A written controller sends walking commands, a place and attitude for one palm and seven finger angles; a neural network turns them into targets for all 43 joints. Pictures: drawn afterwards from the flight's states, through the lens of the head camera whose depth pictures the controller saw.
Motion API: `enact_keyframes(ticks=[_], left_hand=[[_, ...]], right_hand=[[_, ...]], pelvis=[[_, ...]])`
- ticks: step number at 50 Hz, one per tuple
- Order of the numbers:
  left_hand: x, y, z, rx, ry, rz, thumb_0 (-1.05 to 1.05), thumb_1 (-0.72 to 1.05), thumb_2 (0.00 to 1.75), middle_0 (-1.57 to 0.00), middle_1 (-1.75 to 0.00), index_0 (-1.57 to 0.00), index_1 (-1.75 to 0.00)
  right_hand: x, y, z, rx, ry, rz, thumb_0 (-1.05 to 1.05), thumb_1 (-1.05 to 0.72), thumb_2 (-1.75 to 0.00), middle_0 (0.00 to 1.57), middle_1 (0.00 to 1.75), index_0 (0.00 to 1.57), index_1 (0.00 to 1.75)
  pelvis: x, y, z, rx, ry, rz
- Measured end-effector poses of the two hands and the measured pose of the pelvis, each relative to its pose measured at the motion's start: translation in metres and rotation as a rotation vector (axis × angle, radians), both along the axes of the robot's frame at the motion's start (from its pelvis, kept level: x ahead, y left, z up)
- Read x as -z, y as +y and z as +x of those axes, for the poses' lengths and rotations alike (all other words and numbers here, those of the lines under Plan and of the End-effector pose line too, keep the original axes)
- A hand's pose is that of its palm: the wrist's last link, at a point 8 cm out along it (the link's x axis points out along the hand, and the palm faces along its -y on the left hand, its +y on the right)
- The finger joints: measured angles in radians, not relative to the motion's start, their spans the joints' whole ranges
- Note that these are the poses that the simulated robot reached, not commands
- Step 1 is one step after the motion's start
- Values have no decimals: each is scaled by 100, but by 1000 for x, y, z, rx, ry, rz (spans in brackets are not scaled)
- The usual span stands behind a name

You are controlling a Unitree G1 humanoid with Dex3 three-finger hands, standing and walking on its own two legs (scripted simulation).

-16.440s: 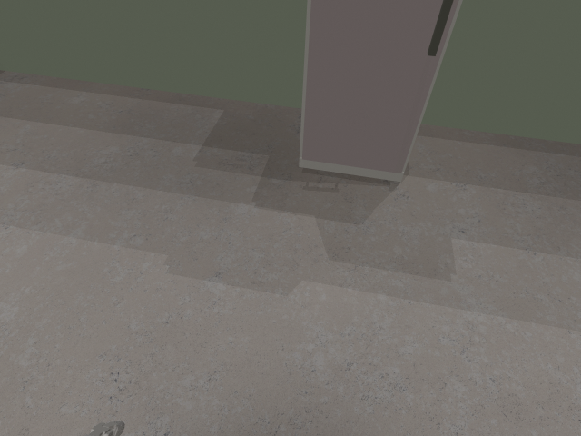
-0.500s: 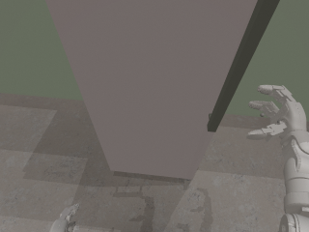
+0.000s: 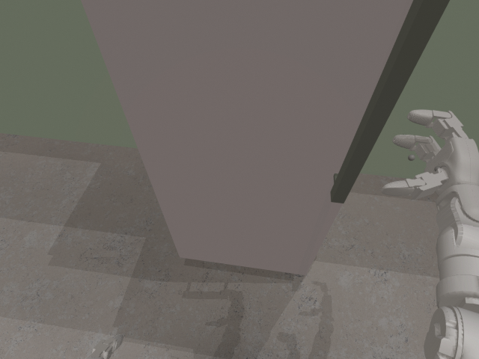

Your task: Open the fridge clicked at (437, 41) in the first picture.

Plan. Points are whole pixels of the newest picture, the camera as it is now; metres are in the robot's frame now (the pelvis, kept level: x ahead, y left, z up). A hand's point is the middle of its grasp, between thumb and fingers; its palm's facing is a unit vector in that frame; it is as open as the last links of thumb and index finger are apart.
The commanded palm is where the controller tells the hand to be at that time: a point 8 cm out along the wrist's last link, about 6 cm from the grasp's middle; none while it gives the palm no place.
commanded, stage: move the hooked fingers beside the handle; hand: right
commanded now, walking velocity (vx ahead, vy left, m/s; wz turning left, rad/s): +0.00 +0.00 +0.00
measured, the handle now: (370, 113) +0.49 -0.16 +0.16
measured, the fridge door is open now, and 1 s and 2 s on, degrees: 0 0 0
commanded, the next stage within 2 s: feel for the door with the fingertips in 1.60 s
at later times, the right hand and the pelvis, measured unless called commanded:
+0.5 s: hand (409, 161) +0.42 -0.22 +0.13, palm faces +0.05 +1.00 +0.01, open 14.0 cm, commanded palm +0.39 -0.27 +0.12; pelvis +0.00 +0.00 +0.00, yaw +0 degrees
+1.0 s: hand (409, 164) +0.41 -0.21 +0.14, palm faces +0.05 +1.00 +0.01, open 14.0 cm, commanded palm +0.38 -0.27 +0.12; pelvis +0.00 +0.00 +0.00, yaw +0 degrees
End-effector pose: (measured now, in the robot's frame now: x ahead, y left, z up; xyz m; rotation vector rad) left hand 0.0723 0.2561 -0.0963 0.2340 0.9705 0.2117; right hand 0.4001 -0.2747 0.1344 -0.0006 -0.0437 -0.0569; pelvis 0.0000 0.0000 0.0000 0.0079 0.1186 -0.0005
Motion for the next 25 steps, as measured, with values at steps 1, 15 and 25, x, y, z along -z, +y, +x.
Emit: enact_keyframes(ticks=[1,15,25], left_hand=[[0,0,-1,-3,1,-1,1,90,90,-20,-30,-20,-30],[0,-3,10,25,-24,-3,1,90,90,-20,-30,-20,-30],[0,-2,10,18,-29,-15,1,90,90,-20,-30,-20,-30]], right_hand=[[-2,0,-1,-6,-3,-3,-1,50,-30,30,120,30,120],[12,13,-7,-2,20,-10,-1,50,-30,30,120,30,120],[6,1,-2,-9,82,11,-1,50,-30,30,120,30,120]], pelvis=[[0,0,1,0,0,0],[2,0,-5,9,-1,1],[1,2,-3,7,3,-1]])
